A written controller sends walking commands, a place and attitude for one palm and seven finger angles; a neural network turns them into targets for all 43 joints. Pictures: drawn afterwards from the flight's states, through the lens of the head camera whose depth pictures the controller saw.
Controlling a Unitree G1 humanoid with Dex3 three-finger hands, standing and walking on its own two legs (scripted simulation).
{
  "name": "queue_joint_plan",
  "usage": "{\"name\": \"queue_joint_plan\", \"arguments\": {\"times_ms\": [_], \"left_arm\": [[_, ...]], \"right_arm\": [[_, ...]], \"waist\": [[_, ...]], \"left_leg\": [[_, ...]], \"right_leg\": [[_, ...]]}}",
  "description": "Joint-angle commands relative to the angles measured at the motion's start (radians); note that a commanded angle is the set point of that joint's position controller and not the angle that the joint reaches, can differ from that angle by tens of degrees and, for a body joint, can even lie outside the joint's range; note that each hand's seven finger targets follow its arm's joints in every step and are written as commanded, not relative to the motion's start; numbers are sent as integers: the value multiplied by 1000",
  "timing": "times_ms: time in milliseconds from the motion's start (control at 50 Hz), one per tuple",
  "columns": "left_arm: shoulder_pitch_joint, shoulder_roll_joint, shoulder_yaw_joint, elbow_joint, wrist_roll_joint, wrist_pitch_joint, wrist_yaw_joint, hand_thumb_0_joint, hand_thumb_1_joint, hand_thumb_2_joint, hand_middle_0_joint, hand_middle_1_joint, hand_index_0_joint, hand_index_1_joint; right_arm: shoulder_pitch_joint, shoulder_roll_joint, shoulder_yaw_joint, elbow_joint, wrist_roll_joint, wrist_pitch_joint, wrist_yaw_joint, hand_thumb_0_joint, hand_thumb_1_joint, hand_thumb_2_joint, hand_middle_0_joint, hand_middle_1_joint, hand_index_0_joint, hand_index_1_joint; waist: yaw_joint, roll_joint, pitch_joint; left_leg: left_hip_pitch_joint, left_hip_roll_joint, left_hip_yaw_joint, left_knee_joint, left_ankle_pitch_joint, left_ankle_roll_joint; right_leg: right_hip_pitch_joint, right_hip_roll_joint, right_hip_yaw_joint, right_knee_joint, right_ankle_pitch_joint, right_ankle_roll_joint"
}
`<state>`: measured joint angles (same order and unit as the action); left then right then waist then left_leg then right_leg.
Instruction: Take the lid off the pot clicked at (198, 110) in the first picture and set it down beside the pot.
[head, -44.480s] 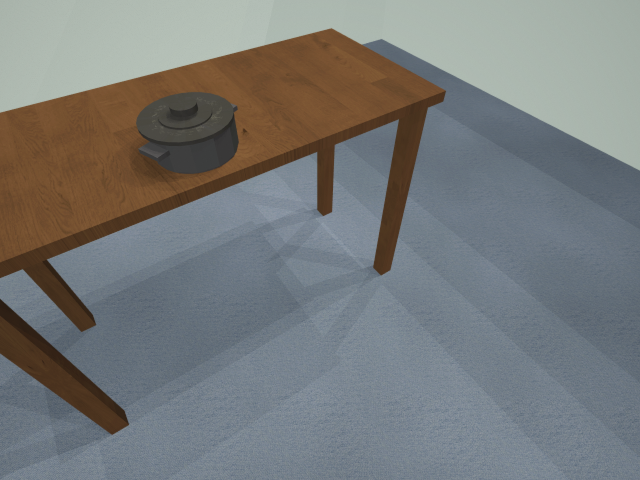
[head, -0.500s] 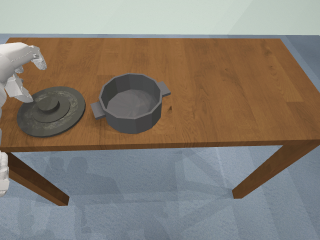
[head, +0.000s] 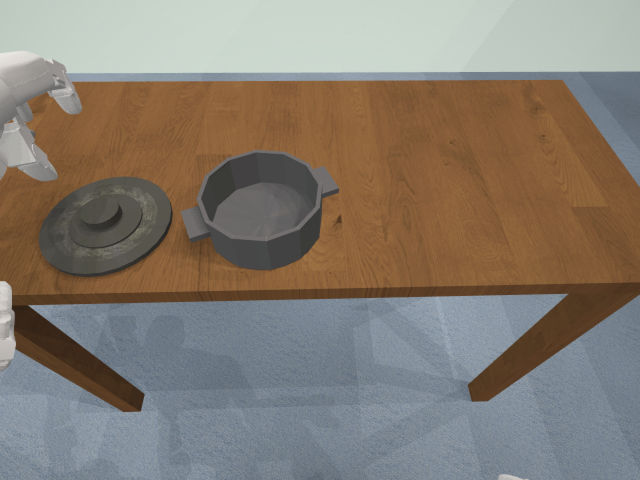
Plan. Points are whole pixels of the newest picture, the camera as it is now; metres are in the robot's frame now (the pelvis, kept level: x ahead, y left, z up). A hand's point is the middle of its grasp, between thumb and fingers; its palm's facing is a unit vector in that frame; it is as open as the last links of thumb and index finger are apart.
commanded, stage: draw the hand back to the body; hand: left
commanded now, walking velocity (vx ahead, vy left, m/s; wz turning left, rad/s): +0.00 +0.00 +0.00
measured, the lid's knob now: (101, 212) +0.47 +0.32 +0.04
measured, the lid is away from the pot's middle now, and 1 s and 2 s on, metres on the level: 0.23 0.23 0.23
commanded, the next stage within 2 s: none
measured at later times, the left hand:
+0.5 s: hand (31, 164) +0.42 +0.31 +0.18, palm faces -0.28 -0.10 -0.95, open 11.0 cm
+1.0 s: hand (50, 140) +0.39 +0.25 +0.24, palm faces +0.45 -0.86 -0.24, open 10.3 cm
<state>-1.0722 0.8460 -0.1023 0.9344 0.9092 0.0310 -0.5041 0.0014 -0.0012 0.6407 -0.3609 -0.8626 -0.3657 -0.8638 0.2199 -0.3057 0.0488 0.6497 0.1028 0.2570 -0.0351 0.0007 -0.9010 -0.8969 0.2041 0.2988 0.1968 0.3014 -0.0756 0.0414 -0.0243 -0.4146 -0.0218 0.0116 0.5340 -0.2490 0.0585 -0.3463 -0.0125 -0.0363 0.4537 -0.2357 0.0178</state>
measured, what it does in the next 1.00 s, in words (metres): stands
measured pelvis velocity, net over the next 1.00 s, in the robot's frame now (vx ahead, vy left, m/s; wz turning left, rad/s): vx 0.03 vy -0.04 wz -0.04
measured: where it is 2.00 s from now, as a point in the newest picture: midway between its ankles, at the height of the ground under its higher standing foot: outside the picture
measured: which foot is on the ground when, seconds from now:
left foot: down 0.00-1.00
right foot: down 0.00-1.00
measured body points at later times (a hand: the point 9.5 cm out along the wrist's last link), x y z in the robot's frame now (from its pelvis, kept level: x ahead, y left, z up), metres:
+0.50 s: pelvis +0.01 -0.01 +0.00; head +0.05 -0.02 +0.45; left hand +0.43 +0.31 +0.23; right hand +0.13 -0.27 -0.12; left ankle +0.01 +0.08 -0.74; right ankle -0.01 -0.14 -0.74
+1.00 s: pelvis +0.03 -0.04 +0.01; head +0.03 -0.05 +0.46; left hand +0.36 +0.29 +0.25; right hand +0.18 -0.29 -0.09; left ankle +0.01 +0.08 -0.74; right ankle -0.01 -0.14 -0.74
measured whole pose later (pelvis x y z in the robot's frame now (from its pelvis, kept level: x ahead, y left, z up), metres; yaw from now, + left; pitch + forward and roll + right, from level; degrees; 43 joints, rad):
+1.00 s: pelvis +0.03 -0.04 +0.01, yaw -2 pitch -1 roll +0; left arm -0.33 0.51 0.39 0.20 -0.10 -0.01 0.06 0.00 0.17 0.69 -0.33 -0.75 -0.33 -0.75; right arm 0.18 -0.28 0.05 0.67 0.04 0.02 -0.06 0.00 -0.90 -0.90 0.21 0.30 0.20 0.30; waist 0.02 0.04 0.02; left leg -0.12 0.02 0.04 0.37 -0.24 0.00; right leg -0.09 0.03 0.00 0.33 -0.23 -0.03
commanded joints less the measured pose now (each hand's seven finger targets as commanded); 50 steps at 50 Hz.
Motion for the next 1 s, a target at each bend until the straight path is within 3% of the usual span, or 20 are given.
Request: {"name": "queue_joint_plan", "arguments": {"times_ms": [0, 60, 140, 200, 240, 280, 320, 360, 460, 540, 560, 600, 620, 700, 720, 780, 820, 840, 900, 980], "left_arm": [[-427, 297, 97, -123, 3, -7, 32, 0, -11, 646, -348, -861, -348, -861], [-469, 284, 75, -113, 5, -4, 29, 0, -11, 646, -348, -861, -348, -861], [-435, 376, 174, -352, 11, -28, 48, 0, -11, 646, -348, -861, -348, -861], [-226, 336, 191, -287, -25, -23, 37, 0, -11, 646, -348, -861, -348, -861], [-153, 317, 186, -228, -44, -6, 24, 0, -11, 646, -348, -861, -348, -861], [-178, 365, 218, -344, -53, 0, 20, 0, -11, 646, -348, -861, -348, -861], [-212, 400, 247, -546, -49, -4, 29, 0, -11, 646, -348, -861, -348, -861], [-151, 417, 286, -554, -55, -6, 32, 0, -11, 646, -348, -861, -348, -861], [-24, 346, 261, -454, -96, 23, 11, 0, -11, 646, -348, -861, -348, -861], [-20, 307, 232, -655, -104, 26, 14, 0, -11, 646, -348, -861, -348, -861], [-120, 44, 374, -708, -703, -58, 196, 0, -11, 646, -348, -861, -348, -861], [84, -40, 313, -626, -770, -78, 338, 0, -11, 646, -348, -861, -348, -861], [85, -7, 385, -680, -847, -91, 389, 0, -11, 646, -348, -861, -348, -861], [64, 112, 549, -750, -938, -108, 523, 0, 34, 658, -340, -833, -340, -833], [16, 89, 539, -844, -947, -120, 541, 0, 57, 665, -337, -819, -337, -819], [157, -5, 529, -910, -970, -123, 573, 0, 125, 684, -326, -777, -326, -777], [304, -9, 576, -943, -984, -122, 584, 0, 171, 696, -318, -749, -318, -749], [383, -22, 592, -917, -994, -114, 586, 0, 194, 703, -315, -735, -315, -735], [461, -57, 595, -898, -1010, -101, 581, 0, 262, 722, -304, -693, -304, -693], [491, -59, 601, -1010, -1020, -109, 577, 0, 353, 747, -289, -637, -289, -637]], "right_arm": [[7, -166, -56, -87, -1, -25, -15, 0, -900, -900, 200, 300, 200, 300], [12, -166, -55, -78, -2, -21, -17, 0, -900, -900, 200, 300, 200, 300], [-18, -156, -64, -124, -11, -27, -9, 0, -900, -900, 200, 300, 200, 300], [-19, -155, -67, -129, -7, -29, 2, 0, -900, -900, 200, 300, 200, 300], [-29, -157, -62, -129, -5, -21, 8, 0, -900, -900, 200, 300, 200, 300], [-58, -163, -64, -146, -2, -14, 12, 0, -900, -900, 200, 300, 200, 300], [-88, -155, -68, -172, -11, -21, 17, 0, -900, -900, 200, 300, 200, 300], [-87, -150, -66, -170, -15, -27, 15, 0, -900, -900, 200, 300, 200, 300], [-104, -151, -61, -166, -10, -23, 11, 0, -900, -900, 200, 300, 200, 300], [-150, -137, -58, -190, -16, -28, 14, 0, -900, -900, 200, 300, 200, 300], [0, -68, -59, -230, -3, -116, 2, 0, -900, -900, 200, 300, 200, 300], [-64, -96, -35, -191, -15, -166, -20, 0, -900, -900, 200, 300, 200, 300], [-71, -113, -39, -195, -18, -185, -36, 0, -900, -900, 200, 300, 200, 300], [-90, -131, -30, -124, -45, -221, -65, 0, -900, -900, 200, 300, 200, 300], [-107, -121, -27, -130, -44, -237, -63, 0, -900, -900, 200, 300, 200, 300], [-115, -99, -27, -126, -54, -279, -56, 0, -900, -900, 200, 300, 200, 300], [-121, -98, -33, -121, -62, -289, -45, 0, -900, -900, 200, 300, 200, 300], [-119, -97, -38, -116, -65, -288, -42, 0, -900, -900, 200, 300, 200, 300], [-137, -100, -51, -112, -62, -282, -36, 0, -900, -900, 200, 300, 200, 300], [-173, -97, -56, -123, -58, -292, -38, 0, -900, -900, 200, 300, 200, 300]], "waist": [[-13, 23, -358], [-22, 13, -329], [9, 143, -520], [10, 96, -432], [11, 22, -351], [26, 34, -376], [37, 137, -483], [34, 126, -468], [34, 0, -320], [40, 83, -386], [22, 76, -299], [34, 45, -211], [43, 13, -246], [75, 11, -233], [75, 105, -262], [92, 240, -276], [108, 179, -285], [112, 95, -275], [107, -39, -209], [116, -11, -223]], "left_leg": [[226, -15, -20, -37, 288, 15], [207, -16, -12, -43, 243, 19], [348, -12, -40, -4, 524, 21], [327, -3, -44, 3, 574, 16], [243, -5, -21, -15, 439, 18], [230, -11, -19, -31, 401, 20], [336, -10, -43, -12, 567, 25], [352, -3, -53, -7, 596, 24], [240, -11, -27, -41, 377, 22], [318, -6, -41, -37, 460, 23], [504, 68, -79, -81, 346, -13], [522, 106, -166, -165, 136, -26], [504, 104, -148, -184, 99, -19], [403, 57, -43, -173, 199, -17], [432, 54, -42, -182, 222, -28], [485, 58, -38, -174, 353, -44], [478, 59, -18, -155, 459, -36], [452, 58, -6, -149, 485, -31], [379, 54, 24, -157, 446, -18], [395, 36, 45, -157, 397, -4]], "right_leg": [[86, 65, -18, -23, 221, -64], [77, 62, -20, -26, 209, -59], [131, 63, 2, -1, 319, -63], [104, 70, -10, -11, 314, -59], [113, 66, -14, -16, 288, -50], [159, 57, -9, -11, 299, -52], [176, 54, 5, -2, 348, -55], [160, 58, -2, -11, 331, -52], [150, 55, -17, -28, 268, -49], [150, 50, -9, -29, 275, -50], [17, 46, -25, -56, 156, -81], [-11, 59, -11, -91, 28, -83], [42, 49, 1, -98, 50, -79], [195, 39, 15, -113, 184, -72], [209, 34, 18, -116, 193, -73], [242, 34, 15, -118, 248, -75], [291, 34, 18, -114, 342, -70], [318, 35, 16, -108, 388, -65], [339, 29, 17, -110, 447, -52], [350, 20, 29, -112, 470, -40]]}}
